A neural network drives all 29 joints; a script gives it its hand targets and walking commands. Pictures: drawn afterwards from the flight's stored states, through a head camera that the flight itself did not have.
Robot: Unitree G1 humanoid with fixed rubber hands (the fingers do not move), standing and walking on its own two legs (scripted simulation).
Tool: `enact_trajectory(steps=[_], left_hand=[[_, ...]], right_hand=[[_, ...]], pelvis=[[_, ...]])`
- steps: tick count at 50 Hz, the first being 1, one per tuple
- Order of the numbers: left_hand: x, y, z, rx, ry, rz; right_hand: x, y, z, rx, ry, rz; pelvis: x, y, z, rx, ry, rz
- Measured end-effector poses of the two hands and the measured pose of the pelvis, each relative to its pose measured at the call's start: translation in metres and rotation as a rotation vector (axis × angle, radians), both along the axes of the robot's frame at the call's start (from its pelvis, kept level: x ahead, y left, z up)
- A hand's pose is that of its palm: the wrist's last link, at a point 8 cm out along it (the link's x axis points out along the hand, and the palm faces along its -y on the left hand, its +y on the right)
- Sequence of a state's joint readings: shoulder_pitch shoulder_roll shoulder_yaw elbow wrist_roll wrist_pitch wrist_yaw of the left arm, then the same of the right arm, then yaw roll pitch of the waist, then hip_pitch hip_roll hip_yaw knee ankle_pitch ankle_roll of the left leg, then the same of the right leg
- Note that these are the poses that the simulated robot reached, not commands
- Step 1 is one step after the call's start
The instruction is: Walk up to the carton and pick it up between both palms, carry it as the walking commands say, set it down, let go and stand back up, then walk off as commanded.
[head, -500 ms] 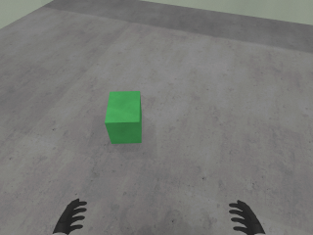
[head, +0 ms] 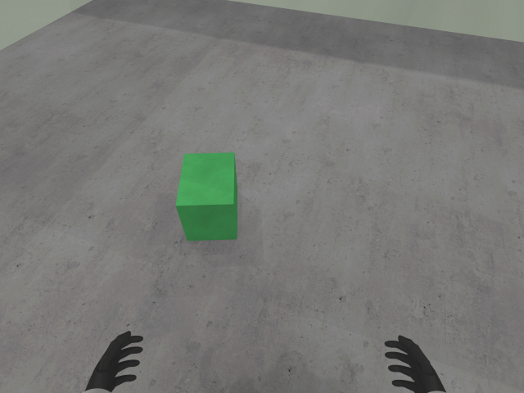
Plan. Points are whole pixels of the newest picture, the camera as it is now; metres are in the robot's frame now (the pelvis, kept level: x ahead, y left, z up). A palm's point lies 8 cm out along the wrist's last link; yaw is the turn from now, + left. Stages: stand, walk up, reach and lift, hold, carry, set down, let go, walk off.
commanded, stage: walk up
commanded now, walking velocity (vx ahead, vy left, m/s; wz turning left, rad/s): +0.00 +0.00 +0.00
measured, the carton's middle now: (210, 196) +0.97 +0.24 -0.62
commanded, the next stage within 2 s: none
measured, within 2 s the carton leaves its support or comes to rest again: neither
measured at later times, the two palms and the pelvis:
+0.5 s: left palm out of the picture +0.09 +0.32 -0.09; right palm (374, 360) +0.19 -0.16 -0.08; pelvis +0.04 +0.06 +0.01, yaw +4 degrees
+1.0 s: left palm (69, 253) +0.38 +0.40 -0.09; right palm (335, 326) +0.24 -0.11 -0.08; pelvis +0.25 +0.15 +0.02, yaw +4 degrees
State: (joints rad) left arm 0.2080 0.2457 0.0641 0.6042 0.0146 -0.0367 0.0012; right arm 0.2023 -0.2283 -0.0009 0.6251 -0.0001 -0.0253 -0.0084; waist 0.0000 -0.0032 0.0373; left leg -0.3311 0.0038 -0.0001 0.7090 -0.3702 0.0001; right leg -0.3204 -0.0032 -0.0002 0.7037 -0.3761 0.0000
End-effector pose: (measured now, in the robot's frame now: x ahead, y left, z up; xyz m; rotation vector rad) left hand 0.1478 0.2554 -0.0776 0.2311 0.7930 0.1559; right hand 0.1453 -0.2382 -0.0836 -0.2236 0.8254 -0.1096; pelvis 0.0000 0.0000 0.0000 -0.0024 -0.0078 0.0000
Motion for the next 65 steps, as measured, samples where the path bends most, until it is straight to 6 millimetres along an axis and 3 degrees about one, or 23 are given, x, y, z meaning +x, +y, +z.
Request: enact_trajectory(steps=[14,21,26,29,31,38,45,51,54,57,62,65], left_hand=[[-0.010,0.000,-0.002,-0.010,0.036,-0.004],[-0.055,0.034,-0.007,-0.020,0.218,0.072],[-0.059,0.076,-0.020,-0.027,0.299,0.104],[-0.038,0.106,-0.035,-0.047,0.287,0.115],[-0.018,0.118,-0.037,-0.067,0.271,0.117],[0.066,0.134,-0.019,-0.131,0.211,0.069],[0.157,0.145,-0.011,-0.128,0.153,0.045],[0.247,0.143,-0.009,-0.093,0.103,0.020],[0.271,0.142,-0.015,-0.066,0.094,0.046],[0.264,0.148,-0.018,-0.043,0.166,0.083],[0.240,0.164,-0.028,-0.043,0.312,0.156],[0.248,0.177,-0.040,-0.068,0.335,0.198]], right_hand=[[-0.008,0.000,-0.004,0.009,0.052,0.007],[0.014,0.039,0.003,0.051,0.141,0.091],[0.049,0.083,-0.001,0.059,0.119,0.108],[0.064,0.109,-0.007,0.036,0.115,0.099],[0.061,0.116,-0.004,0.009,0.139,0.071],[0.032,0.123,0.021,-0.066,0.325,-0.024],[0.054,0.131,0.019,-0.068,0.426,-0.058],[0.104,0.128,-0.002,-0.051,0.480,-0.063],[0.143,0.124,-0.019,-0.040,0.494,-0.027],[0.212,0.132,-0.027,-0.027,0.420,0.027],[0.343,0.167,-0.022,0.008,0.210,0.111],[0.394,0.187,-0.017,0.000,0.140,0.151]], pelvis=[[-0.004,0.002,0.001,0.001,0.000,0.007],[0.013,0.031,0.018,0.039,0.061,0.059],[0.043,0.071,0.012,0.016,0.056,0.067],[0.065,0.100,0.001,-0.006,0.043,0.070],[0.080,0.113,0.003,-0.018,0.024,0.068],[0.137,0.138,0.029,-0.049,0.014,0.062],[0.201,0.149,0.030,-0.058,0.010,0.064],[0.261,0.144,0.018,-0.041,0.039,0.065],[0.292,0.138,0.006,-0.008,0.053,0.092],[0.318,0.142,0.007,-0.018,0.051,0.122],[0.358,0.157,0.008,-0.019,0.033,0.142],[0.386,0.171,0.002,-0.036,0.004,0.165]])
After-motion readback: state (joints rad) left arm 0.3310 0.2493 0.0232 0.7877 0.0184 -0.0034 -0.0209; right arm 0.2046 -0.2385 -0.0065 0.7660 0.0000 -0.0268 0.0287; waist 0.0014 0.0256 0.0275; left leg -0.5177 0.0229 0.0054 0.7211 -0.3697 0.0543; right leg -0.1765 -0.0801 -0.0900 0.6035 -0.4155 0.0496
